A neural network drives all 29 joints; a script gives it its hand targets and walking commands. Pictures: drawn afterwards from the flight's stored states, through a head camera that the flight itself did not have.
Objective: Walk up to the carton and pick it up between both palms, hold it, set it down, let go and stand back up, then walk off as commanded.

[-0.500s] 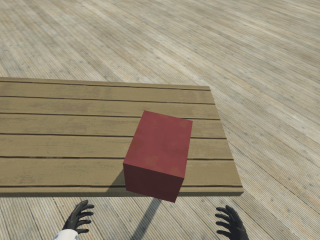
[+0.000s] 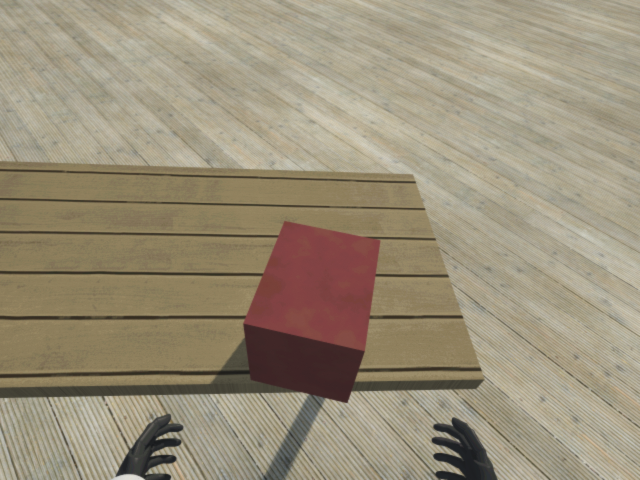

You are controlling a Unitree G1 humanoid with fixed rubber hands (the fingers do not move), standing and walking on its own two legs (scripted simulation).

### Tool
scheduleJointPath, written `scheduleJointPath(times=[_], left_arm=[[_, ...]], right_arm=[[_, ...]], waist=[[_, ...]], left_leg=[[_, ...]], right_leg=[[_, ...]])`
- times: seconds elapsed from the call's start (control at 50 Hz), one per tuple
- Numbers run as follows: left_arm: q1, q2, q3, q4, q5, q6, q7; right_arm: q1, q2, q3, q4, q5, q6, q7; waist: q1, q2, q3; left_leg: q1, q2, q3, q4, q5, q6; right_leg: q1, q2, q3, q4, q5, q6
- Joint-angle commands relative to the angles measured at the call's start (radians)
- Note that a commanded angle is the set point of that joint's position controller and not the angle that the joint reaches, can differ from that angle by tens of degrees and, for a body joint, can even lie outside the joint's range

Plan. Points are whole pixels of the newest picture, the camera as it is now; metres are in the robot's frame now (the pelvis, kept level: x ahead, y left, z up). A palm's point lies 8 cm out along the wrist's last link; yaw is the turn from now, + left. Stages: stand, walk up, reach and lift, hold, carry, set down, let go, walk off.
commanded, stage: stand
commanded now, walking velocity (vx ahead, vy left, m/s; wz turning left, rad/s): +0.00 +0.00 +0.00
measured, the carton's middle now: (315, 310) +0.41 +0.01 -0.09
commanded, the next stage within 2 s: walk off in 0.62 s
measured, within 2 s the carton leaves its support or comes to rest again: neither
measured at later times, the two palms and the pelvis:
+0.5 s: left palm (130, 467) +0.17 +0.24 -0.09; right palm (508, 475) +0.17 -0.26 -0.10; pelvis +0.04 -0.02 +0.00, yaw +0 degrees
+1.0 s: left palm (109, 479) +0.15 +0.25 -0.08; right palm out of the picture +0.15 -0.28 -0.11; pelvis +0.02 -0.03 -0.01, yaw -1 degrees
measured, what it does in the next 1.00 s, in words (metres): stands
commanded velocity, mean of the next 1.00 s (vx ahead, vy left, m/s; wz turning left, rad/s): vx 0.00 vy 0.00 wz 0.00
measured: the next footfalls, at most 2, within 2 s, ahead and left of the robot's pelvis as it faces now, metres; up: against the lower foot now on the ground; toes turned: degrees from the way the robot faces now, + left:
left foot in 1.54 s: -0.05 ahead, +0.10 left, +0.00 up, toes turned -5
right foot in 1.98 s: -0.14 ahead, -0.11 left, +0.00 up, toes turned +5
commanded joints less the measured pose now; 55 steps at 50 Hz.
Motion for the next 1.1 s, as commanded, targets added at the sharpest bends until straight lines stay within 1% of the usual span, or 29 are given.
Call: scheduleJointPath(times=[0.0, 0.1, 0.16, 0.2, 0.3, 0.36, 0.4, 0.48, 0.52, 0.54, 0.6, 0.62, 0.66, 0.68, 0.72, 0.74, 0.78, 0.8, 0.86, 0.88, 0.9, 0.94, 0.96, 0.98, 1.0, 1.02, 1.04, 1.06, 1.08], left_arm=[[0.005, 0.19, 0.064, -0.041, 0.024, -0.121, -0.031], [0.044, 0.22, 0.071, -0.029, 0.03, -0.165, -0.045], [0.016, 0.258, 0.088, -0.034, 0.028, -0.177, -0.034], [0.011, 0.253, 0.075, -0.033, 0.023, -0.184, -0.029], [0.031, 0.264, 0.094, -0.025, 0.02, -0.181, -0.033], [0.013, 0.256, 0.089, -0.032, 0.001, -0.189, -0.027], [0.033, 0.263, 0.091, -0.029, 0.009, -0.182, -0.029], [0.051, 0.241, 0.081, -0.019, 0.012, -0.189, -0.033], [0.036, 0.268, 0.096, -0.034, 0.007, -0.184, -0.033], [0.016, 0.235, 0.095, -0.031, 0.006, -0.185, -0.035], [0.021, 0.263, 0.098, -0.031, 0.013, -0.189, -0.027], [0.015, 0.258, 0.107, -0.023, 0.014, -0.184, -0.027], [0.059, 0.225, 0.096, -0.023, 0.006, -0.188, -0.034], [0.052, 0.25, 0.101, -0.022, 0.007, -0.188, -0.031], [0.028, 0.252, 0.098, -0.024, 0.02, -0.178, -0.023], [0.032, 0.237, 0.093, -0.026, 0.014, -0.18, -0.027], [0.048, 0.259, 0.097, -0.011, 0.009, -0.186, -0.031], [0.002, 0.369, 0.108, 0.062, 0.012, -0.159, -0.036], [0.021, 0.333, 0.111, 0.06, 0.003, -0.139, -0.031], [0.015, 0.324, 0.11, 0.042, 0.007, -0.128, -0.035], [0.033, 0.322, 0.11, 0.039, 0.003, -0.123, -0.037], [0.053, 0.306, 0.118, 0.034, 0.003, -0.11, -0.043], [0.055, 0.31, 0.114, 0.029, -0.002, -0.109, -0.046], [0.077, 0.309, 0.117, 0.032, 0.003, -0.112, -0.046], [0.139, 0.306, 0.12, 0.058, 0.009, -0.118, -0.047], [0.152, 0.299, 0.116, 0.08, 0.022, -0.131, -0.042], [0.164, 0.336, 0.132, 0.083, 0.034, -0.14, -0.039], [0.179, 0.406, 0.14, 0.058, 0.048, -0.151, -0.029], [0.151, 0.47, 0.165, 0.035, 0.053, -0.144, -0.036]], right_arm=[[-0.038, -0.352, -0.005, -0.078, 0.016, 0.039, -0.04], [-0.04, -0.374, -0.016, -0.068, 0.02, 0.049, -0.04], [-0.016, -0.331, -0.007, -0.031, 0.032, 0.046, -0.029], [-0.004, -0.346, -0.014, -0.028, 0.035, 0.041, -0.026], [-0.007, -0.355, -0.008, -0.031, 0.028, 0.042, -0.036], [-0.023, -0.341, -0.004, -0.034, 0.033, 0.042, -0.038], [-0.008, -0.349, -0.011, -0.024, 0.035, 0.04, -0.041], [0.018, -0.372, -0.012, -0.019, 0.034, 0.049, -0.055], [-0.021, -0.37, -0.024, -0.031, 0.036, 0.044, -0.05], [-0.016, -0.385, -0.016, -0.025, 0.028, 0.046, -0.055], [-0.005, -0.353, -0.01, -0.018, 0.033, 0.046, -0.05], [0.0, -0.385, -0.017, -0.011, 0.026, 0.047, -0.054], [-0.003, -0.38, -0.016, -0.018, 0.028, 0.045, -0.056], [-0.01, -0.386, -0.022, -0.022, 0.029, 0.046, -0.056], [-0.025, -0.373, -0.013, -0.022, 0.037, 0.041, -0.051], [-0.024, -0.378, -0.018, -0.011, 0.032, 0.036, -0.051], [0.002, -0.395, -0.027, 0.002, 0.031, 0.038, -0.052], [0.074, -0.5, 0.011, -0.08, 0.023, 0.065, -0.057], [0.088, -0.504, -0.003, -0.111, 0.033, 0.083, -0.067], [0.102, -0.516, -0.012, -0.12, 0.036, 0.086, -0.068], [0.097, -0.533, -0.019, -0.132, 0.03, 0.089, -0.063], [0.057, -0.568, -0.034, -0.157, 0.023, 0.095, -0.069], [0.041, -0.576, -0.035, -0.162, 0.024, 0.096, -0.072], [0.014, -0.578, -0.031, -0.171, 0.027, 0.099, -0.078], [-0.011, -0.575, -0.033, -0.16, 0.034, 0.105, -0.08], [0.004, -0.532, -0.027, -0.15, 0.034, 0.114, -0.07], [0.046, -0.457, -0.012, -0.143, 0.04, 0.12, -0.063], [0.049, -0.387, 0.006, -0.142, 0.05, 0.123, -0.063], [0.043, -0.44, -0.01, -0.171, 0.043, 0.135, -0.079]], waist=[[0.047, 0.153, -0.115], [0.033, 0.154, -0.094], [0.018, 0.036, -0.091], [-0.006, 0.024, -0.172], [0.007, 0.111, -0.158], [0.001, 0.061, -0.222], [-0.003, 0.112, -0.284], [0.013, 0.054, -0.172], [-0.005, 0.085, -0.3], [0.009, 0.149, -0.236], [-0.001, 0.058, -0.251], [-0.001, 0.105, -0.243], [0.018, 0.078, -0.237], [0.002, 0.116, -0.222], [0.01, 0.066, -0.159], [0.01, 0.126, -0.195], [0.001, 0.101, -0.21], [-0.002, 0.099, -0.127], [0.003, 0.086, -0.145], [0.007, 0.093, -0.114], [0.004, 0.149, -0.116], [0.027, 0.29, -0.062], [0.032, 0.276, -0.057], [0.046, 0.243, -0.058], [0.07, 0.235, -0.065], [0.073, 0.153, -0.115], [0.047, -0.002, -0.14], [0.062, -0.246, -0.186], [0.071, -0.153, -0.177]], left_leg=[[-0.199, 0.101, -0.199, -0.383, -0.444, 0.028], [-0.12, 0.054, -0.146, -0.295, -0.281, 0.025], [-0.051, 0.06, -0.134, -0.22, -0.099, 0.033], [0.036, 0.051, -0.125, -0.166, 0.02, 0.032], [0.007, 0.058, -0.092, -0.179, 0.132, 0.03], [0.068, 0.069, -0.09, -0.153, 0.269, 0.031], [0.114, 0.078, -0.095, -0.13, 0.336, 0.032], [0.049, 0.087, -0.118, -0.132, 0.375, 0.036], [0.131, 0.087, -0.095, -0.124, 0.401, 0.029], [0.1, 0.08, -0.07, -0.118, 0.435, 0.026], [0.097, 0.099, -0.105, -0.133, 0.437, 0.029], [0.127, 0.093, -0.088, -0.134, 0.426, 0.031], [0.107, 0.093, -0.115, -0.141, 0.373, 0.038], [0.106, 0.107, -0.119, -0.157, 0.359, 0.038], [0.056, 0.096, -0.13, -0.173, 0.297, 0.039], [0.083, 0.094, -0.105, -0.167, 0.323, 0.031], [0.088, 0.081, -0.082, -0.146, 0.354, 0.019], [0.027, 0.06, -0.107, -0.012, 0.671, 0.052], [0.031, 0.098, -0.14, -0.003, 0.727, 0.134], [0.009, 0.12, -0.157, -0.039, 0.698, 0.151], [0.012, 0.172, -0.218, -0.074, 0.685, 0.212], [-0.082, 0.301, -0.318, -0.17, 0.643, 0.282], [-0.111, 0.3, -0.318, -0.153, 0.633, 0.298], [-0.11, 0.303, -0.325, -0.095, 0.642, 0.271], [-0.114, 0.247, -0.27, -0.012, 0.635, 0.207], [-0.078, 0.14, -0.19, 0.078, 0.566, 0.127], [-0.172, 0.016, -0.09, 0.212, 0.348, 0.056], [-0.342, -0.123, -0.033, 0.425, -0.337, 0.013], [-0.273, -0.144, -0.187, 0.592, -0.365, 0.009]], right_leg=[[-0.036, -0.008, 0.02, 0.016, -0.062, -0.039], [-0.075, -0.039, 0.081, -0.077, -0.066, -0.057], [-0.127, -0.074, 0.129, -0.137, -0.06, -0.074], [-0.124, -0.089, 0.145, -0.127, -0.024, -0.075], [-0.04, -0.09, 0.121, -0.07, 0.187, -0.066], [-0.024, -0.102, 0.119, -0.05, 0.294, -0.065], [-0.01, -0.105, 0.116, -0.035, 0.324, -0.075], [-0.025, -0.1, 0.112, -0.053, 0.331, -0.07], [0.007, -0.101, 0.092, -0.012, 0.385, -0.072], [-0.031, -0.089, 0.096, -0.01, 0.377, -0.068], [0.002, -0.092, 0.08, 0.0, 0.371, -0.062], [-0.038, -0.089, 0.086, -0.008, 0.327, -0.057], [-0.024, -0.097, 0.105, -0.017, 0.324, -0.071], [-0.045, -0.099, 0.1, -0.008, 0.305, -0.072], [-0.053, -0.096, 0.104, -0.045, 0.248, -0.068], [-0.028, -0.101, 0.099, -0.025, 0.291, -0.076], [-0.012, -0.096, 0.09, -0.018, 0.329, -0.077], [-0.077, -0.121, 0.122, 0.083, 0.581, -0.095], [-0.119, -0.059, 0.066, 0.216, 0.494, -0.083], [-0.152, -0.034, 0.041, 0.251, 0.345, -0.084], [-0.174, -0.006, 0.038, 0.32, 0.218, -0.08], [-0.199, 0.007, 0.026, 0.458, -0.337, -0.082], [-0.201, 0.0, 0.042, 0.484, -0.368, -0.085], [-0.193, -0.046, 0.086, 0.348, -0.308, -0.084], [-0.128, -0.076, 0.097, 0.167, -0.191, -0.084], [-0.063, -0.083, 0.111, -0.057, 0.022, -0.087], [0.05, -0.155, 0.216, -0.125, 0.316, -0.085], [0.16, -0.332, 0.43, -0.12, 0.678, -0.114], [-0.023, -0.388, 0.516, -0.138, 0.673, -0.211]])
